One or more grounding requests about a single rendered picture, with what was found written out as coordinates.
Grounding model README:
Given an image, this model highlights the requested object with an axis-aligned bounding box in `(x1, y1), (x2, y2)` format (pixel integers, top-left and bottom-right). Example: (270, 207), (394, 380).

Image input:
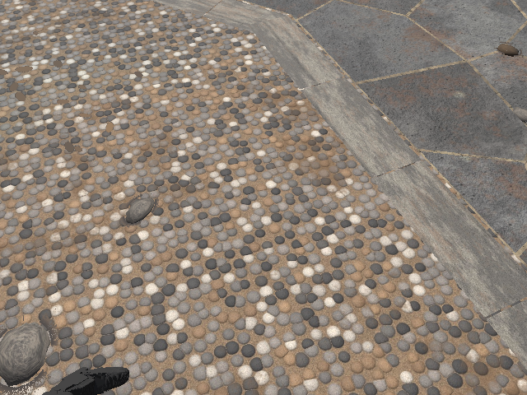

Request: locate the robot left hand
(42, 367), (129, 395)

